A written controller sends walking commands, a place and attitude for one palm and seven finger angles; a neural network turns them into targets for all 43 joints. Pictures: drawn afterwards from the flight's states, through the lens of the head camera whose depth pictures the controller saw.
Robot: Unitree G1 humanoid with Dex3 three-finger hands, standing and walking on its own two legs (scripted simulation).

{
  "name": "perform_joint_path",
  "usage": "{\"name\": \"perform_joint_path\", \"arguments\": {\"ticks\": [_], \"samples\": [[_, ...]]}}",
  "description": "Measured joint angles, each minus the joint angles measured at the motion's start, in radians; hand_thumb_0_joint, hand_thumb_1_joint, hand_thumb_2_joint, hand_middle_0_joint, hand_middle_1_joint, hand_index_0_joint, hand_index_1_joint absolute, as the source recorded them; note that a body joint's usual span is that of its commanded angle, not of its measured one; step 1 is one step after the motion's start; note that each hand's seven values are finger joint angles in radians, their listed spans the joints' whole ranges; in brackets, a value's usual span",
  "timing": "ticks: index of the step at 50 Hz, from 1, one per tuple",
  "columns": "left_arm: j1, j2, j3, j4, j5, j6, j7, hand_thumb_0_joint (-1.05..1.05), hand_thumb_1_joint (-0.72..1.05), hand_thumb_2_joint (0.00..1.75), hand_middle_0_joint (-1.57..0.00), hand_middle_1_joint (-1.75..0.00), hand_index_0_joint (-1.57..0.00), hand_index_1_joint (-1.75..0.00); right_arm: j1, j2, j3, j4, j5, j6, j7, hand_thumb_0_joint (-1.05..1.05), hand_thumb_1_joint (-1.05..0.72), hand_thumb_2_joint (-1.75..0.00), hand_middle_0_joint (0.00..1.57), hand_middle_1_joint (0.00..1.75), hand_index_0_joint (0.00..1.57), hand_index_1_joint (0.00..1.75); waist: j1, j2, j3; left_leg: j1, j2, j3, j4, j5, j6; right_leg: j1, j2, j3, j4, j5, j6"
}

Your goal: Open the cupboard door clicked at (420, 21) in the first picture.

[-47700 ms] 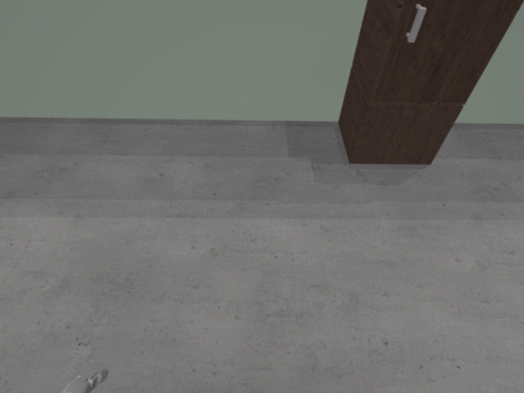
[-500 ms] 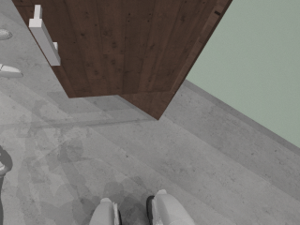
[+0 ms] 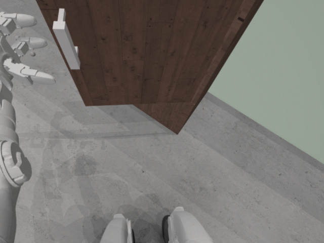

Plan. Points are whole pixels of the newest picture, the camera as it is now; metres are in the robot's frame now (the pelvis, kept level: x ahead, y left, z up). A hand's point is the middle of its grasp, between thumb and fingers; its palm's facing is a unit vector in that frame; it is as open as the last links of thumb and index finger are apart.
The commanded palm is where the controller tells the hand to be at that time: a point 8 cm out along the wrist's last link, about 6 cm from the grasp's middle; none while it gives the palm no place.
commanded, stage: move the hooked fingers beside the handle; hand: left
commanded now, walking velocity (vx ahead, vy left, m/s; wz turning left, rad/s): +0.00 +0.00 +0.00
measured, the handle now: (69, 41) +0.57 +0.18 +0.08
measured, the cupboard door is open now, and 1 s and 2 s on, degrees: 41 41 41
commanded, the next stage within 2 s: slide the fingers in behind the handle in 0.38 s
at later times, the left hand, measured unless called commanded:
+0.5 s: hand (18, 55) +0.52 +0.27 +0.08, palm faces +0.03 -1.00 +0.00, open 14.0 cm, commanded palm +0.51 +0.30 +0.08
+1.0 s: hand (45, 50) +0.54 +0.22 +0.08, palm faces +0.02 -1.00 +0.00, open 14.0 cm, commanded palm +0.52 +0.25 +0.08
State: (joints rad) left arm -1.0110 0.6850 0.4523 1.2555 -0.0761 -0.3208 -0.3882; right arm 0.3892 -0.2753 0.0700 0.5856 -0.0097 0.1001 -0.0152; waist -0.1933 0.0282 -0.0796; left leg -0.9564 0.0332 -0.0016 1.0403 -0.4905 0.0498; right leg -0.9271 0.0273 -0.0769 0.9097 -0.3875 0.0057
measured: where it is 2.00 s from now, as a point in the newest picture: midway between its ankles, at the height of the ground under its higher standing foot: outside the picture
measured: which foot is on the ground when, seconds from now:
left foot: down 0.00-1.00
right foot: down 0.00-1.00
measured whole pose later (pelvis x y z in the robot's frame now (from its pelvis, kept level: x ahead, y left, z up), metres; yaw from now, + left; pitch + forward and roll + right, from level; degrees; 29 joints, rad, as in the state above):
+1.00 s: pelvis +0.01 +0.00 +0.00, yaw -1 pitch +24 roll -5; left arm -0.99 0.63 0.46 1.20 -0.08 -0.33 -0.31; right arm 0.42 -0.25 0.07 0.59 -0.02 0.09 0.00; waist -0.20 0.04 -0.09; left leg -0.97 0.04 0.01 1.05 -0.51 0.05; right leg -0.95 0.03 -0.06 0.92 -0.40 0.01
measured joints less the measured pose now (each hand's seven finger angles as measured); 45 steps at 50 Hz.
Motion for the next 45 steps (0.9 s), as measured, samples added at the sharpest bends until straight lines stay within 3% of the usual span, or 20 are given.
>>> {"name": "perform_joint_path", "arguments": {"ticks": [9,13,26,30,35,45], "samples": [[-0.014,0.084,0.076,0.018,0.015,-0.030,-0.009,-0.01,-0.50,0.30,-0.30,-1.20,-0.30,-1.20,0.035,-0.008,0.011,0.002,0.000,-0.015,-0.010,0.00,-0.90,-0.89,0.20,0.30,0.21,0.30,-0.028,-0.003,0.012,-0.033,0.017,0.012,0.017,0.002,-0.008,-0.046,0.015,0.012,0.026,0.005,-0.011],[-0.020,0.124,0.079,0.035,0.014,-0.002,-0.043,-0.01,-0.50,0.30,-0.30,-1.20,-0.30,-1.20,0.050,-0.017,0.011,0.002,0.007,-0.010,-0.016,0.00,-0.91,-0.89,0.20,0.30,0.21,0.30,-0.032,-0.004,0.015,-0.039,0.021,0.010,0.015,0.004,-0.011,-0.052,0.020,0.011,0.022,0.009,-0.015],[-0.005,0.142,0.086,0.013,-0.011,-0.002,-0.090,-0.01,-0.50,0.30,-0.30,-1.20,-0.30,-1.20,0.031,-0.031,0.001,0.004,0.008,-0.018,-0.022,0.00,-0.91,-0.89,0.20,0.30,0.21,0.30,-0.022,-0.020,0.008,-0.063,0.024,-0.001,0.030,-0.002,-0.010,-0.066,0.023,0.000,0.023,0.007,-0.014],[0.001,0.117,0.052,-0.015,-0.018,0.006,-0.087,-0.01,-0.50,0.30,-0.30,-1.20,-0.30,-1.20,0.021,-0.027,-0.003,0.003,0.005,-0.019,-0.019,0.00,-0.91,-0.89,0.20,0.30,0.21,0.30,-0.015,-0.018,0.004,-0.065,0.018,-0.006,0.032,-0.005,-0.007,-0.063,0.018,-0.004,0.020,0.004,-0.009],[0.022,0.044,0.022,-0.059,-0.038,0.009,-0.074,-0.01,-0.50,0.30,-0.30,-1.20,-0.30,-1.20,0.015,-0.015,-0.006,0.010,0.001,-0.017,-0.009,0.00,-0.91,-0.89,0.20,0.30,0.21,0.30,-0.001,-0.012,-0.009,-0.047,0.011,-0.006,0.022,-0.008,-0.002,-0.041,0.011,-0.004,0.007,0.001,-0.002],[0.022,-0.047,-0.012,-0.068,-0.007,0.004,0.043,-0.01,-0.50,0.30,-0.30,-1.20,-0.30,-1.20,0.016,0.015,-0.006,0.002,-0.010,-0.018,0.012,0.00,-0.90,-0.89,0.20,0.30,0.21,0.30,-0.006,0.006,-0.015,-0.020,0.002,0.003,0.012,-0.015,0.004,-0.019,0.004,0.005,0.004,-0.008,0.006]]}}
